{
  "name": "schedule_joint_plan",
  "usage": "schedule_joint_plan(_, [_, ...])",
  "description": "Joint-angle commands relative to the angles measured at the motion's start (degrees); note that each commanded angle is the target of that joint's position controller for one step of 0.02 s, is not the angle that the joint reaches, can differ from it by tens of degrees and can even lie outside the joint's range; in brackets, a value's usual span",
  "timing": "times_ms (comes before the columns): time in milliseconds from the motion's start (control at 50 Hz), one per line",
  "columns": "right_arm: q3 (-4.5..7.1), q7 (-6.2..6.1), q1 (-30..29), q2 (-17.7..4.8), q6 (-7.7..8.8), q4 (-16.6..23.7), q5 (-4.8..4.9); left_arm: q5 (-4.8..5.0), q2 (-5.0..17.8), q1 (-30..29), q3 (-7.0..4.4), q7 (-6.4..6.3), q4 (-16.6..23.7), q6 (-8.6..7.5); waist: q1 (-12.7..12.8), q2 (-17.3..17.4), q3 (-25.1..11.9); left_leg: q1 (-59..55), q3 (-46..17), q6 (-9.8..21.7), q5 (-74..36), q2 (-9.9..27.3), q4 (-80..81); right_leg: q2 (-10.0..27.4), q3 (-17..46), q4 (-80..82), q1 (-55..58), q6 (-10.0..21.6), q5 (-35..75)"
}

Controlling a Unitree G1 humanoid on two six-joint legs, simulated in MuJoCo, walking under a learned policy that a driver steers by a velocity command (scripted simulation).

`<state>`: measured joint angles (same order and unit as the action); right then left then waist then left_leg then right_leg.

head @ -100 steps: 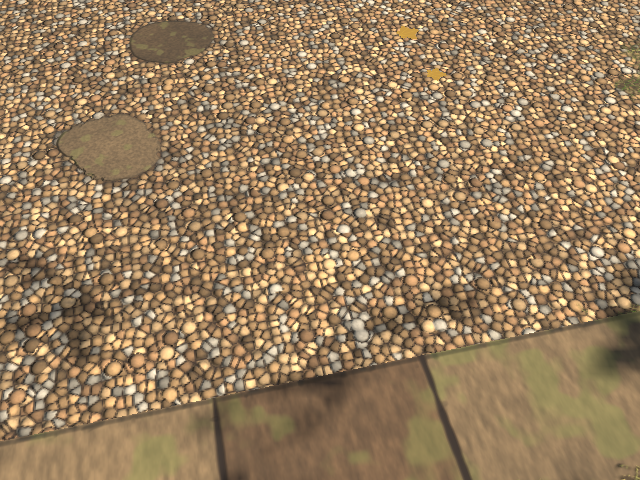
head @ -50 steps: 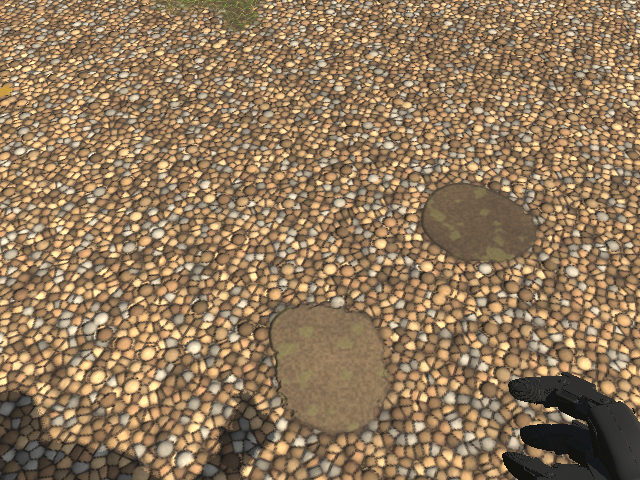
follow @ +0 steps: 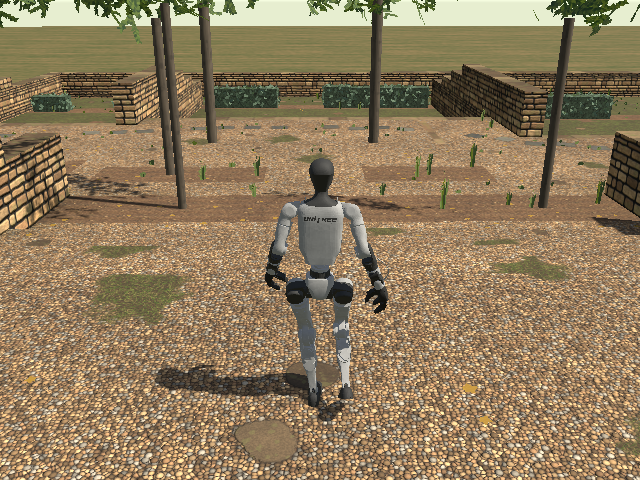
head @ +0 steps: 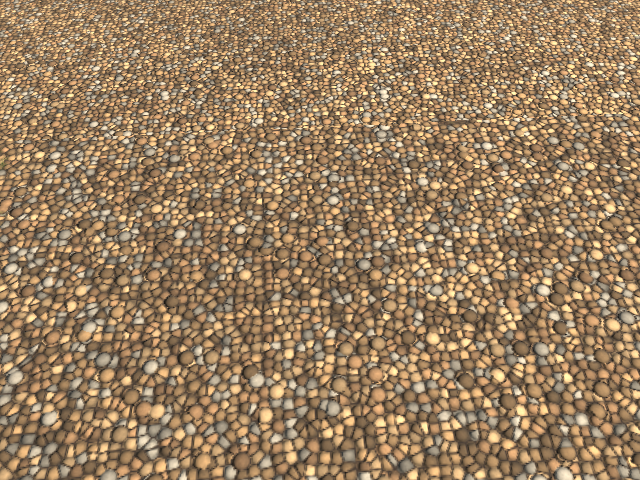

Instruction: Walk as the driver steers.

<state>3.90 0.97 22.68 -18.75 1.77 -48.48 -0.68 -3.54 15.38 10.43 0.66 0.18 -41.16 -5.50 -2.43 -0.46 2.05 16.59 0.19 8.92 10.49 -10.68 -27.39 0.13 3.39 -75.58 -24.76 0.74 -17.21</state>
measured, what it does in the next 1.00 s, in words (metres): walks ahead: right foot, then left foot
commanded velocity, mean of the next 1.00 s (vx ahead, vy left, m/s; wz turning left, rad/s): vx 1.00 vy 0.00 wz -0.03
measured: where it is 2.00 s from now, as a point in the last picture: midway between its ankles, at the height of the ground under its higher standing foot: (339, 108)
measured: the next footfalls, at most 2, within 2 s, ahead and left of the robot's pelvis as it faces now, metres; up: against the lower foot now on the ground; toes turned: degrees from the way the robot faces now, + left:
right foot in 0.30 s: +0.51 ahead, -0.12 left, +0.00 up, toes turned +16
left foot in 0.68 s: +0.79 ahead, +0.21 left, +0.00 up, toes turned +9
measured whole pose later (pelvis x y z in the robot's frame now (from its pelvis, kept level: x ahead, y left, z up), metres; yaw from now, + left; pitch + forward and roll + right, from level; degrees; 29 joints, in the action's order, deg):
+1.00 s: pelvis +0.93 +0.10 -0.01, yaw -5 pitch +2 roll +2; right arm 3.3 -0.6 28.2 -18.5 5.8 -52.0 -1.1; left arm -1.4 19.3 1.8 -3.3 4.7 -37.5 -0.2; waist -3.7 -1.6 0.9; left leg -9.4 14.3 -2.1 23.4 -0.2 -12.9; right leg 4.0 -5.4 -52.1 -45.6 6.7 -1.7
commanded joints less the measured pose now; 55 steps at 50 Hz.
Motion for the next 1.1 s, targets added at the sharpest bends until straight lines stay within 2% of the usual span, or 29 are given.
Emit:
schedule_joint_plan(20, [1.21, -0.26, 1.2, -6.3, 2.14, 2.9, 0.36, -1.33, 5.6, 0.1, -0.33, 0.42, 6.1, 1.49, 4.5, -1.4, 1.6, -1.5, -25.8, 10.1, 4.9, 14.5, 17.2, 4.8, 0.7, 8.2, -11.8, -1.9, -2.7])
schedule_joint_plan(80, [1.85, -0.11, 1.5, -7.4, 2.76, 3.5, 0.61, 0.04, 4.9, -10.9, 0.71, 1.28, 10.8, 1.51, 1.8, 0.5, 5.7, 6.4, -22.6, 8.9, -1.3, 11.4, 21.6, 4.9, -2.9, 25.2, -8.6, -3.9, 9.7])
schedule_joint_plan(140, [2.61, 0.33, 4.6, -8.1, 2.85, 2.8, 1.51, 1.18, 3.7, -15.9, 1.14, 1.55, 12.3, 1.15, -2.3, 2.3, 3.3, 1.9, -21.5, 5.1, -15.9, 10.4, 19.5, 2.3, -4.4, 37.2, -3.2, -3.6, 23.6])
schedule_joint_plan(200, [3.19, -0.27, 6.0, -9.1, 2.55, 2.3, 1.32, 1.54, 4.9, -18.1, 0.79, 1.08, 13.5, 0.72, -3.6, 3.5, 1.2, -7.7, -23.1, 3.2, -25.6, 11.9, 14.6, 0.6, -3.3, 44.1, -1.5, -2.3, 23.3])
schedule_joint_plan(240, [3.29, -0.92, 5.6, -10.1, 2.72, 1.9, 1.1, 1.25, 7.1, -12.6, -0.32, 0.36, 11.8, 0.33, -1.3, 3.3, -3.3, -12.7, -22.0, 1.0, -40.6, 12.6, 6.9, -1.9, -4.3, 47.4, 7.1, -0.6, 19.2])
schedule_joint_plan(280, [3.46, -0.74, 2.0, -12.0, 3.29, 2.0, -0.03, 1.43, 11.3, 6.7, -2.76, -1.25, 6.6, -0.21, 9.5, 3.7, -13.5, -9.7, -19.4, -1.0, -43.0, 11.5, -15.4, 0.4, -3.0, 45.8, 27.0, 1.9, 11.6])
schedule_joint_plan(300, [1.98, -0.93, 0.7, -6.5, 4.05, 3.3, -0.59, 0.23, 14.8, 19.7, -4.38, -2.5, 4.4, -0.33, 14.3, -1.3, -21.2, -1.3, -15.5, -0.8, -26.5, 9.4, -34.1, 11.0, 8.2, 44.0, 39.8, 3.8, -7.8])
schedule_joint_plan(320, [-0.3, -0.43, 10.2, 1.2, 4.06, 5.5, 2.72, -0.33, 19.9, 17.8, -5.87, -1.9, 2.9, -0.14, 6.1, -25.7, -30.6, 16.7, -9.1, -4.2, 15.5, 1.3, -53.0, 27.1, 45.0, 55.5, 54.0, 13.2, -17.6])
schedule_joint_plan(340, [-0.54, -1.14, 5.9, -3.4, 3.14, 3.6, 0.71, 0.19, 14.6, 12.6, -5.95, -1.09, 4.1, 0.58, 7.2, -12.5, -22.8, 26.1, -8.4, -2.8, 11.5, 6.7, -55.6, 23.9, 47.6, 58.9, 48.3, 13.6, -27.5])
schedule_joint_plan(380, [-0.37, -0.09, -7.0, -4.5, 2.89, 5.9, -0.91, 0.31, 7.3, 8.8, -4.5, -0.43, 2.1, 0.33, 7.5, 1.0, -7.6, 25.9, -7.3, -3.0, 5.2, 10.4, -49.5, 17.9, 29.0, 59.9, 31.6, 11.5, -11.4])
schedule_joint_plan(440, [-1.75, 1.4, -12.1, -0.6, 2.07, 9.9, -2.49, 1.44, 4.7, 14.2, -3.67, -0.15, -4.0, -0.75, 3.9, -4.2, -2.1, 25.5, -8.1, -3.9, 10.2, 11.5, -43.0, 12.6, 20.2, 61.5, 23.0, 11.2, 3.6])
schedule_joint_plan(500, [-3.02, 2.25, -19.1, -0.7, 2.09, 14.9, -3.66, 3.04, 6.2, 14.2, -4.15, -0.3, -5.1, -1.16, 1.8, -4.4, 2.0, 28.2, -4.1, -6.7, 7.5, 15.4, -30.4, 11.5, 17.4, 67.0, 17.8, 12.8, 7.1])
schedule_joint_plan(560, [-4.48, 3.86, -22.8, 0.1, 2.75, 16.1, -1.78, 3.26, 10.4, 10.6, -5.77, 0.26, -4.0, -1.13, 0.9, -3.9, 2.7, 4.1, 0.9, -8.2, -7.3, 12.1, -11.9, 7.2, 9.6, 73.0, 0.9, 10.6, 12.8])
schedule_joint_plan(600, [-3.61, 3.18, -21.6, -2.3, 2.53, 15.0, -1.21, 3.87, 12.9, 12.1, -6.46, 1.05, -4.4, -1.25, 0.4, -3.5, 1.8, -3.4, 1.4, -8.0, -10.2, 10.9, -10.0, 8.9, 9.6, 72.2, 2.4, 10.0, 20.8])
schedule_joint_plan(620, [-2.93, 2.41, -20.3, -3.8, 2.5, 14.4, -1.33, 3.98, 13.2, 13.3, -6.42, 1.22, -4.9, -1.27, -0.3, -2.5, 0.3, -5.9, 1.5, -7.6, -8.5, 10.3, -8.2, 8.9, 8.7, 67.6, 6.0, 9.1, 28.6])
schedule_joint_plan(660, [-1.13, 0.4, -7.6, -6.4, 2.75, 10.2, -2.52, 3.92, 14.2, 15.4, -6.6, 1.2, -6.0, -0.92, -6.3, 0.0, -8.5, -21.2, 2.1, -6.5, -2.7, 8.7, -5.8, 4.9, 5.2, 44.0, 7.4, 6.9, 39.5])
schedule_joint_plan(680, [0.22, -0.98, 1.0, -9.9, 3.09, 9.2, -3.72, 3.85, 11.8, 14.7, -5.95, 1.17, -5.5, -1.0, -10.6, 1.9, -13.3, -32.4, -5.6, -5.5, 6.8, 17.2, -5.1, 1.4, 3.8, 26.6, -1.9, 5.7, 29.4])
schedule_joint_plan(700, [0.95, -1.86, 6.8, -13.9, 3.36, 9.0, -5.33, 3.95, 2.6, 17.0, -4.08, 0.51, -3.5, -0.82, -8.3, 13.5, -19.6, -40.0, -28.1, -4.3, 26.7, 34.7, 1.0, -1.9, 2.4, 5.1, -12.1, 5.3, -11.6])
schedule_joint_plan(720, [1.53, -1.94, 3.9, -14.6, 2.6, 9.6, -3.74, 5.43, 4.8, 19.0, -4.23, 0.29, -1.4, -0.13, -5.5, 17.5, -23.2, -37.1, -50.1, -0.4, 34.8, 39.4, 13.2, -2.9, 2.2, -3.8, -18.5, 5.9, -8.1])
schedule_joint_plan(740, [0.59, -1.9, -2.5, -9.0, 2.51, 9.7, -2.85, 4.11, 6.9, 13.6, -4.62, 0.09, -1.9, 0.95, -3.4, 9.4, -11.9, -29.6, -40.5, -0.2, 34.8, 35.3, 13.3, 1.7, 1.4, -4.6, -22.3, 6.0, -2.0])
schedule_joint_plan(760, [-0.16, -1.59, -5.3, -5.2, 2.92, 9.4, -2.24, 3.25, 6.5, 10.2, -4.54, 0.7, -1.9, 1.5, -2.7, 5.6, -5.9, -23.0, -30.0, -0.5, 23.3, 32.3, 12.4, 3.5, 0.7, -1.8, -22.1, 5.6, 1.2])
schedule_joint_plan(820, [-0.86, -1.25, -5.1, -1.9, 4.21, 6.4, -1.46, 2.19, 3.4, 8.9, -4.32, 2.19, -2.0, 3.95, 1.7, 6.5, -0.2, -12.9, -13.3, -2.3, 3.8, 28.1, 15.3, 6.5, 0.6, 2.0, -18.2, 3.9, 1.6])
schedule_joint_plan(860, [-1.08, -0.87, -3.6, -0.4, 5.15, 4.2, -0.26, 1.87, 2.0, 3.6, -4.01, 2.94, 0.5, 5.16, 2.5, 5.9, 1.9, -13.6, -6.2, -3.0, -6.1, 27.4, 17.1, 7.4, -0.3, 3.2, -22.2, 3.7, 3.2])
schedule_joint_plan(900, [-1.3, -0.93, -3.7, 0.4, 5.5, 3.3, -0.25, 1.81, 1.4, -0.9, -3.54, 3.63, 3.4, 5.3, 3.4, 6.3, 2.7, -13.1, 2.0, -3.8, -15.3, 25.3, 18.0, 7.2, -2.0, 7.5, -22.9, 4.1, 8.6])
schedule_joint_plan(960, [-0.86, -1.45, -5.8, -1.9, 5.67, 2.9, -0.45, 2.25, 1.7, -7.1, -2.59, 5.21, 6.4, 5.07, 4.5, 3.5, 4.9, -8.8, 12.2, -5.5, -20.2, 22.2, 21.7, 5.3, -7.5, 23.8, -14.0, 5.9, 18.3])
schedule_joint_plan(1020, [0.1, -2.39, -2.3, -6.9, 5.26, 2.4, -0.36, 2.19, 3.5, -6.8, -2.79, 5.21, 6.2, 5.13, 5.8, 3.3, 2.7, -14.2, 15.9, -6.4, -53.9, 22.8, 14.3, -1.4, -14.8, 30.3, -2.7, 8.9, 18.3])
schedule_joint_plan(1040, [0.69, -2.84, -2.4, -9.3, 4.45, 2.8, -0.53, 2.27, 4.9, -2.9, -3.32, 4.79, 5.2, 5.09, 8.3, 5.0, 0.1, -16.7, 15.9, -6.9, -64.4, 23.9, 7.5, -3.3, -15.4, 30.4, 1.3, 9.8, 15.0])
schedule_joint_plan(1080, [1.61, -3.2, -6.4, -12.2, 2.23, 4.7, -1.22, 2.27, 9.7, 16.7, -5.75, 3.42, 0.0, 4.95, 18.3, 5.6, -9.9, -12.3, 13.9, -6.3, -68.9, 26.0, -19.4, -6.0, -12.1, 32.1, 22.6, 13.0, 8.6])
schedule_joint_plan(1100, [1.48, -2.55, -6.5, -10.9, 1.71, 4.6, -1.65, 2.55, 12.7, 23.2, -7.5, 1.99, -3.0, 5.19, 19.7, 0.7, -12.5, -1.6, 13.5, -7.4, -40.4, 21.2, -40.3, -5.3, -6.6, 35.9, 36.1, 14.7, 5.9])
Velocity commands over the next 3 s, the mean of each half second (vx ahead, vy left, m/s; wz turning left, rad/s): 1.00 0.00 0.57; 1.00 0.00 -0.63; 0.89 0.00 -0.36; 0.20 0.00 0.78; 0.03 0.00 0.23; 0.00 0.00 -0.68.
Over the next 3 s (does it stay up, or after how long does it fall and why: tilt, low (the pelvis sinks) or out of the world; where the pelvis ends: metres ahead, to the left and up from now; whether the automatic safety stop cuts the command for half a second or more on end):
stays up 1.92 -0.08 -0.18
